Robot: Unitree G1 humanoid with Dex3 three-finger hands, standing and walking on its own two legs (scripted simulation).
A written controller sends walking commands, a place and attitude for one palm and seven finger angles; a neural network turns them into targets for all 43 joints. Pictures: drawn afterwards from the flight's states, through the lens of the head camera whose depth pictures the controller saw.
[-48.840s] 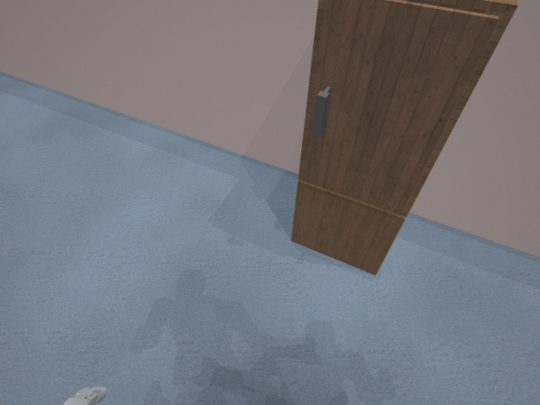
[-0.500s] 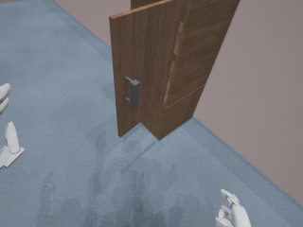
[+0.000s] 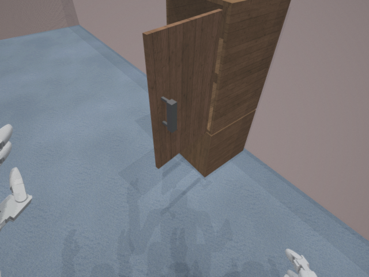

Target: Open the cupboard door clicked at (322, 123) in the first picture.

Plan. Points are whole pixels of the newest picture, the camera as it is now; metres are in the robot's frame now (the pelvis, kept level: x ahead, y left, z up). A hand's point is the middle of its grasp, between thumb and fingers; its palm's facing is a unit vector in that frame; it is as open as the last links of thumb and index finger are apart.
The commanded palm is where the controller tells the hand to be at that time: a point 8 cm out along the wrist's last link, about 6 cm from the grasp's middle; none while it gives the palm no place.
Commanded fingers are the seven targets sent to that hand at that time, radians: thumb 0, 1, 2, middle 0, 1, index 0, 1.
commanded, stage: stop stepping back and stand still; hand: left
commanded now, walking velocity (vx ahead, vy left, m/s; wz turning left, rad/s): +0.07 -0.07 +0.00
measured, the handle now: (167, 114) +0.66 +0.09 -0.03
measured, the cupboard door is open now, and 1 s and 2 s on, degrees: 98 98 98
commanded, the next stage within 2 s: let the arm hang, fingers relaxed in 0.76 s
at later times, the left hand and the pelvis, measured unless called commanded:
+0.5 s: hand (20, 191) +0.21 +0.28 +0.16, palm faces +0.38 -0.78 -0.49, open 7.4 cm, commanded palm +0.15 +0.32 +0.18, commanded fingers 0.00 0.90 0.90 -0.20 -0.30 -0.20 -0.30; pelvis +0.00 +0.02 +0.01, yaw -1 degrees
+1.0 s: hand (53, 253) +0.18 +0.28 -0.02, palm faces +0.11 -0.87 -0.48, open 7.4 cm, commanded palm none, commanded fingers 0.00 0.90 0.90 -0.20 -0.30 -0.20 -0.30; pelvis -0.02 +0.03 +0.00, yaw +2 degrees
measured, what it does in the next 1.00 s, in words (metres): stands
